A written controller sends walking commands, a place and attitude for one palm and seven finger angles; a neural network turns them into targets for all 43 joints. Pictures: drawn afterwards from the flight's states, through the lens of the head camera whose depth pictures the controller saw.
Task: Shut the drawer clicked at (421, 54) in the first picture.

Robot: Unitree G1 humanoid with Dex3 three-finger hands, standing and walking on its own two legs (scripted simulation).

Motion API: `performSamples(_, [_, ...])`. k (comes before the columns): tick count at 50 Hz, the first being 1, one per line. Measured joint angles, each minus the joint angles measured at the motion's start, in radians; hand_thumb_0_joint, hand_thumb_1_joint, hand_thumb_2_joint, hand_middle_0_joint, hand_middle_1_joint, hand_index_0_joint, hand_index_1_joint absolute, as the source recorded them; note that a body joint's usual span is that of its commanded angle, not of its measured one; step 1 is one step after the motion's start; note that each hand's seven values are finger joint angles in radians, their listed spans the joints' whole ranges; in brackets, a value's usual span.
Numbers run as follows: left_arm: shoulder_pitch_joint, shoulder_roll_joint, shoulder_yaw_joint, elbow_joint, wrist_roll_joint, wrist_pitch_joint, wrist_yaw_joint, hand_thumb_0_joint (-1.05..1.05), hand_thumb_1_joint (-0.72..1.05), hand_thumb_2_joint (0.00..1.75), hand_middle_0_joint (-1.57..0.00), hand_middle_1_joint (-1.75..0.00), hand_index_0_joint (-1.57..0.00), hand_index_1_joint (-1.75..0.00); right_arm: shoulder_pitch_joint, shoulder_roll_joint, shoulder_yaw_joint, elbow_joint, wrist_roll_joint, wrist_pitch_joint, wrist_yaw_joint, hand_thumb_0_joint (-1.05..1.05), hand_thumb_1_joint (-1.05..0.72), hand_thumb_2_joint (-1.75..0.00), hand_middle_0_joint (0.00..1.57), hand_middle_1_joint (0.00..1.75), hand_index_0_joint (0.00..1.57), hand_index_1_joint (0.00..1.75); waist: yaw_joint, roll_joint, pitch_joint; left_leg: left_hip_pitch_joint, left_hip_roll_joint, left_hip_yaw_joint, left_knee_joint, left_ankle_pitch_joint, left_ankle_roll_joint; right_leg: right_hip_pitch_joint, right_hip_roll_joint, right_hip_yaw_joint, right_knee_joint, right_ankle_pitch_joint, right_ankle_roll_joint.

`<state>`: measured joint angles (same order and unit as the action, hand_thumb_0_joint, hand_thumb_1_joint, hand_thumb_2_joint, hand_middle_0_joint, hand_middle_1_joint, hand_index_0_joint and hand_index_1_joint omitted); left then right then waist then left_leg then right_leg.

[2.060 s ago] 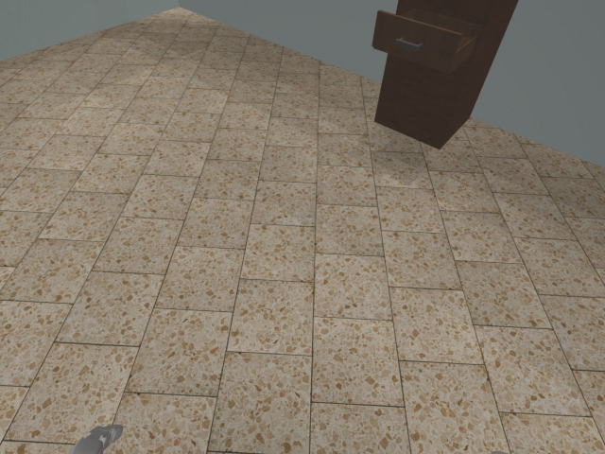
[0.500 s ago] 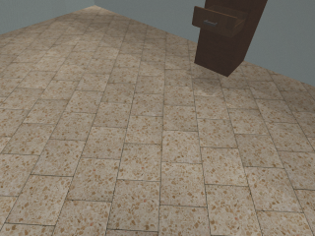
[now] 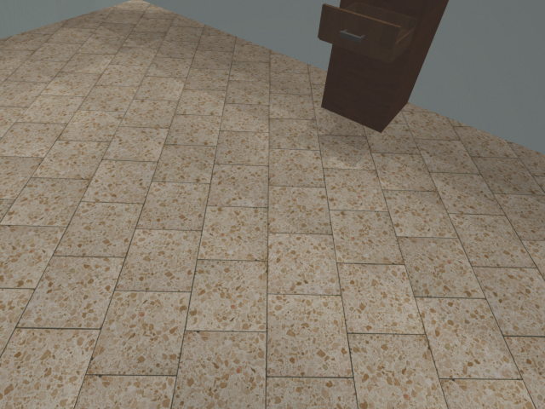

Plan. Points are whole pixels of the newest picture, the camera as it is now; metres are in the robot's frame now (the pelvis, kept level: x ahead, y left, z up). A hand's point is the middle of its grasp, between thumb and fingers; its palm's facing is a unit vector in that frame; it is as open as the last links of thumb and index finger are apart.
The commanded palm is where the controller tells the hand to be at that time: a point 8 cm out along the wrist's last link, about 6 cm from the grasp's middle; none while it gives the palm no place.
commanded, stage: walk to a spot facing it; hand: left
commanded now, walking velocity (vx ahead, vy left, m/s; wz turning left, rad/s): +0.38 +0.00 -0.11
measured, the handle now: (352, 35) +1.67 -0.27 -0.14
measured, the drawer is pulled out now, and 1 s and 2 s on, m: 0.24 0.24 0.24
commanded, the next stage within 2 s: none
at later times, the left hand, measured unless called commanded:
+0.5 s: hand (211, 342) +0.26 +0.13 -0.15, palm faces +0.00 -0.98 -0.20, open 7.2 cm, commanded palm none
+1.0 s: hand (199, 249) +0.46 +0.19 -0.16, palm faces +0.04 -0.99 -0.15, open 7.3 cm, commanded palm none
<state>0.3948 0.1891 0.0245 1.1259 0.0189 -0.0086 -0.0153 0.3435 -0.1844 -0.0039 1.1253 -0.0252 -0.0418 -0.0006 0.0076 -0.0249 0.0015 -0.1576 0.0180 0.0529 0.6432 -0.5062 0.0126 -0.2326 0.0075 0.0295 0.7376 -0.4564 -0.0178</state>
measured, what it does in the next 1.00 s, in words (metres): walks ahead: right foot, then left foot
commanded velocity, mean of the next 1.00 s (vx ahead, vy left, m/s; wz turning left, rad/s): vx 0.38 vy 0.00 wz -0.05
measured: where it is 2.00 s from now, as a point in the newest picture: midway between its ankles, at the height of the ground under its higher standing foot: (283, 247)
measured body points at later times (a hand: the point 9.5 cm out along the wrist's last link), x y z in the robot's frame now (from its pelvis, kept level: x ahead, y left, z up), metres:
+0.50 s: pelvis +0.22 -0.06 +0.02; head +0.23 -0.06 +0.47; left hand +0.26 +0.18 -0.13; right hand +0.25 -0.30 -0.13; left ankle +0.25 +0.09 -0.63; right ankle +0.21 -0.13 -0.72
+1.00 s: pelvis +0.45 +0.01 +0.03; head +0.46 +0.03 +0.47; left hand +0.46 +0.24 -0.14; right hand +0.46 -0.24 -0.12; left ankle +0.44 +0.07 -0.72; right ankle +0.45 -0.14 -0.62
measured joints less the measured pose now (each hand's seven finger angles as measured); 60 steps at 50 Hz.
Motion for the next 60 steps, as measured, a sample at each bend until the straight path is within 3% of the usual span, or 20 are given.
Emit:
performSamples(3, [-0.019, -0.011, 0.000, 0.016, 0.002, 0.009, 0.001, 0.01, 0.91, 0.90, -0.20, -0.30, -0.20, -0.30, 0.043, 0.020, -0.006, -0.003, -0.005, -0.037, -0.019, 0.01, -0.91, -0.90, 0.20, 0.30, 0.20, 0.30, -0.034, 0.006, 0.025, 0.076, 0.006, 0.018, -0.058, -0.009, 0.000, -0.125, -0.005, -0.048, 0.282, -0.059, -0.015])
performSamples(5, [-0.065, -0.008, 0.007, 0.004, 0.004, 0.014, -0.003, 0.01, 0.91, 0.90, -0.20, -0.30, -0.20, -0.30, 0.086, 0.035, -0.006, 0.004, -0.008, -0.044, -0.027, 0.01, -0.91, -0.90, 0.20, 0.30, 0.20, 0.30, -0.057, 0.013, 0.042, 0.131, 0.011, 0.012, -0.118, 0.000, -0.008, -0.205, -0.020, -0.083, 0.348, -0.059, -0.018])
performSamples(8, [-0.159, -0.004, 0.017, -0.052, 0.000, 0.010, -0.016, 0.01, 0.91, 0.90, -0.20, -0.30, -0.20, -0.30, 0.139, 0.050, -0.005, 0.037, -0.008, -0.034, -0.030, 0.01, -0.91, -0.90, 0.20, 0.30, 0.20, 0.30, -0.060, 0.031, 0.071, 0.214, 0.024, 0.010, -0.212, 0.013, -0.025, -0.286, -0.051, -0.128, 0.225, 0.013, -0.017])
performSamples(11, [-0.244, -0.001, 0.021, -0.120, -0.003, -0.020, -0.021, 0.01, 0.91, 0.90, -0.20, -0.30, -0.20, -0.30, 0.173, 0.055, -0.004, 0.079, 0.003, -0.019, -0.024, 0.01, -0.90, -0.90, 0.20, 0.30, 0.20, 0.30, -0.044, 0.053, 0.103, 0.268, 0.046, 0.016, -0.209, -0.014, -0.037, -0.277, -0.042, -0.165, 0.013, 0.154, -0.035])
performSamples(13, [-0.270, 0.007, 0.025, -0.151, 0.003, -0.057, -0.014, 0.01, 0.91, 0.90, -0.20, -0.30, -0.20, -0.30, 0.185, 0.058, -0.009, 0.105, 0.014, -0.007, -0.014, 0.01, -0.90, -0.90, 0.20, 0.30, 0.20, 0.30, -0.026, 0.047, 0.112, 0.222, 0.060, 0.022, -0.005, -0.042, -0.024, -0.234, -0.037, -0.176, -0.043, 0.279, -0.055])
performSamples(16, [-0.273, 0.011, 0.029, -0.157, -0.003, -0.075, 0.003, 0.00, 0.91, 0.90, -0.20, -0.30, -0.20, -0.30, 0.139, 0.049, -0.023, 0.101, 0.020, 0.016, -0.008, 0.01, -0.90, -0.90, 0.20, 0.30, 0.20, 0.30, -0.025, 0.036, 0.106, 0.008, 0.048, -0.036, 0.498, 0.004, 0.011, -0.182, -0.031, -0.189, 0.006, 0.168, -0.067])
performSamples(18, [-0.251, 0.011, 0.027, -0.140, -0.003, -0.069, 0.012, 0.00, 0.91, 0.90, -0.20, -0.30, -0.20, -0.30, 0.081, 0.037, -0.034, 0.070, 0.013, 0.020, -0.006, 0.01, -0.91, -0.90, 0.20, 0.30, 0.20, 0.30, -0.025, 0.022, 0.088, -0.128, 0.055, -0.027, 0.648, 0.084, 0.019, -0.123, -0.022, -0.184, -0.051, 0.154, -0.064])
performSamples(20, [-0.223, 0.002, 0.022, -0.115, 0.001, -0.063, 0.018, 0.00, 0.91, 0.90, -0.20, -0.30, -0.20, -0.30, 0.019, 0.022, -0.042, 0.023, 0.003, 0.017, -0.006, 0.01, -0.91, -0.90, 0.20, 0.30, 0.20, 0.30, -0.033, 0.021, 0.070, -0.246, 0.076, -0.017, 0.664, 0.152, 0.014, -0.067, -0.010, -0.183, -0.128, 0.171, -0.061])
performSamples(24, [-0.153, -0.015, 0.018, -0.067, 0.004, -0.061, 0.025, 0.00, 0.93, 0.90, -0.20, -0.30, -0.20, -0.30, -0.086, 0.007, -0.049, -0.061, -0.004, 0.010, -0.001, 0.01, -0.91, -0.90, 0.20, 0.30, 0.19, 0.30, -0.037, 0.034, 0.035, -0.404, 0.114, -0.010, 0.546, 0.249, -0.013, 0.032, 0.012, -0.180, -0.257, 0.187, -0.059])
performSamples(28, [-0.086, -0.027, 0.011, -0.036, 0.004, -0.067, 0.021, 0.00, 0.93, 0.90, -0.20, -0.30, -0.20, -0.30, -0.155, 0.008, -0.050, -0.102, -0.002, 0.013, 0.013, 0.01, -0.91, -0.90, 0.20, 0.30, 0.19, 0.30, -0.018, 0.041, 0.016, -0.457, 0.135, 0.007, 0.367, 0.322, -0.035, 0.119, 0.027, -0.184, -0.338, 0.174, -0.049])
performSamples(32, [-0.031, -0.038, 0.006, -0.018, 0.005, -0.072, 0.023, 0.00, 0.92, 0.90, -0.20, -0.30, -0.20, -0.30, -0.207, 0.017, -0.043, -0.116, 0.000, 0.016, 0.028, 0.01, -0.91, -0.90, 0.20, 0.30, 0.19, 0.30, 0.017, 0.038, 0.024, -0.425, 0.127, 0.031, 0.170, 0.351, -0.029, 0.196, 0.032, -0.190, -0.376, 0.134, -0.028])
performSamples(37, [0.037, -0.042, 0.008, 0.008, 0.006, -0.065, 0.025, 0.00, 0.92, 0.90, -0.20, -0.30, -0.20, -0.30, -0.244, 0.031, -0.034, -0.127, -0.002, 0.000, 0.033, 0.01, -0.91, -0.90, 0.20, 0.30, 0.19, 0.30, 0.050, 0.016, 0.047, -0.295, 0.074, 0.075, -0.019, 0.320, 0.011, 0.254, 0.002, -0.188, -0.309, 0.023, 0.014])
performSamples(39, [0.041, -0.042, 0.012, 0.025, -0.001, -0.051, 0.021, 0.00, 0.91, 0.90, -0.20, -0.30, -0.20, -0.30, -0.248, 0.038, -0.033, -0.134, -0.008, -0.023, 0.026, 0.01, -0.91, -0.90, 0.20, 0.30, 0.19, 0.30, 0.042, -0.002, 0.067, -0.274, 0.050, 0.094, 0.007, 0.320, 0.045, 0.174, -0.033, -0.162, -0.058, -0.038, 0.010])
performSamples(41, [0.031, -0.042, 0.014, 0.030, -0.004, -0.036, 0.018, 0.01, 0.91, 0.90, -0.20, -0.30, -0.20, -0.30, -0.233, 0.044, -0.029, -0.132, -0.005, -0.033, 0.017, 0.01, -0.91, -0.90, 0.20, 0.30, 0.20, 0.30, 0.040, -0.006, 0.077, -0.235, 0.043, 0.115, 0.020, 0.258, 0.063, 0.041, -0.034, -0.104, 0.268, -0.042, -0.004])
performSamples(44, [-0.001, -0.033, 0.026, 0.022, 0.003, -0.026, 0.010, 0.01, 0.91, 0.90, -0.20, -0.30, -0.20, -0.30, -0.181, 0.051, -0.044, -0.118, 0.009, -0.040, -0.007, 0.00, -0.92, -0.90, 0.20, 0.30, 0.20, 0.30, 0.026, -0.007, 0.065, -0.143, 0.026, 0.140, -0.067, 0.249, 0.058, -0.129, -0.059, -0.083, 0.490, 0.063, -0.005])
performSamples(48, [-0.070, -0.016, 0.041, -0.025, 0.015, -0.013, 0.008, 0.01, 0.91, 0.90, -0.20, -0.30, -0.20, -0.30, -0.104, 0.022, -0.052, -0.084, 0.006, -0.048, -0.023, -0.02, -0.96, -0.90, 0.20, 0.30, 0.20, 0.30, 0.013, -0.013, 0.046, -0.036, 0.000, 0.157, -0.194, 0.264, 0.064, -0.279, -0.104, -0.074, 0.465, 0.180, 0.014])
performSamples(52, [-0.136, -0.004, 0.050, -0.067, 0.017, -0.003, 0.003, 0.01, 0.92, 0.90, -0.20, -0.30, -0.20, -0.30, -0.018, 0.023, -0.044, -0.034, 0.007, -0.038, -0.021, -0.01, -0.94, -0.90, 0.20, 0.30, 0.20, 0.30, 0.008, -0.021, 0.026, 0.053, -0.019, 0.167, -0.283, 0.259, 0.058, -0.359, -0.134, -0.068, 0.374, 0.273, 0.036])
performSamples(56, [-0.195, -0.005, 0.048, -0.087, 0.015, 0.006, -0.005, 0.00, 0.92, 0.90, -0.19, -0.30, -0.19, -0.30, 0.054, 0.040, -0.037, 0.002, 0.006, -0.033, -0.018, 0.00, -0.93, -0.90, 0.20, 0.30, 0.20, 0.30, -0.012, -0.014, 0.022, 0.131, -0.023, 0.174, -0.334, 0.233, 0.042, -0.363, -0.146, -0.087, 0.209, 0.318, 0.042])
performSamples(60, [-0.248, -0.011, 0.042, -0.099, 0.012, 0.008, -0.008, 0.00, 0.92, 0.90, -0.19, -0.30, -0.19, -0.30, 0.104, 0.057, -0.032, 0.022, -0.001, -0.030, -0.013, 0.00, -0.92, -0.90, 0.20, 0.30, 0.20, 0.30, -0.047, 0.000, 0.036, 0.195, -0.014, 0.186, -0.343, 0.182, 0.015, -0.318, -0.133, -0.118, 0.026, 0.306, 0.027])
